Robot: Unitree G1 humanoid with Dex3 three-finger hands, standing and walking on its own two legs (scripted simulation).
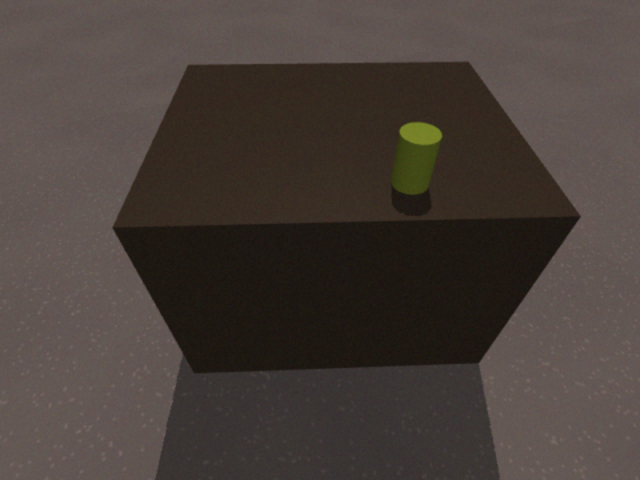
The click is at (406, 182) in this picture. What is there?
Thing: squat round
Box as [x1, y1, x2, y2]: [391, 122, 441, 194]
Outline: 421,122 408,123 400,128 391,177 391,183 396,189 410,194 420,193 427,188 441,138 441,133 436,127
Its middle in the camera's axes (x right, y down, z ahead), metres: +0.21 -0.19 +0.84
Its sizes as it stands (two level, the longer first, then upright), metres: 0.087 0.087 0.129
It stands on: a support 0.70 m high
